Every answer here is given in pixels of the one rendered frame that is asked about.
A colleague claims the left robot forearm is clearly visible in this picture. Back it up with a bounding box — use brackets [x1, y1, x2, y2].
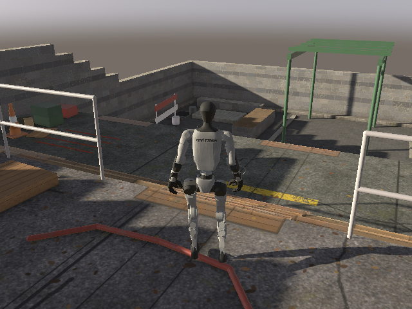
[169, 155, 182, 182]

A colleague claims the robot left foot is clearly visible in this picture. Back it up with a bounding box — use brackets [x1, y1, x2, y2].
[191, 243, 200, 259]

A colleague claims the left robot hand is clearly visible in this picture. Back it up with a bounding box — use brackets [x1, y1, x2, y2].
[167, 180, 183, 194]

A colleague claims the right robot hand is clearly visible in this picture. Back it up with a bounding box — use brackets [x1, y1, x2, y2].
[228, 179, 243, 192]

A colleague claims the robot left upper arm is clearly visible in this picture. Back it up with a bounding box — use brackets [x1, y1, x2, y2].
[175, 129, 194, 165]

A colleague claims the right robot forearm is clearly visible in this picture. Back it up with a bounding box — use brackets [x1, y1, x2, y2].
[230, 156, 242, 182]

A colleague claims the robot right shin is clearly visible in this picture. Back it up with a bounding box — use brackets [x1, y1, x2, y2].
[217, 211, 227, 254]

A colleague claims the robot right upper arm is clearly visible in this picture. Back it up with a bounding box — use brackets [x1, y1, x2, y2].
[221, 130, 236, 166]

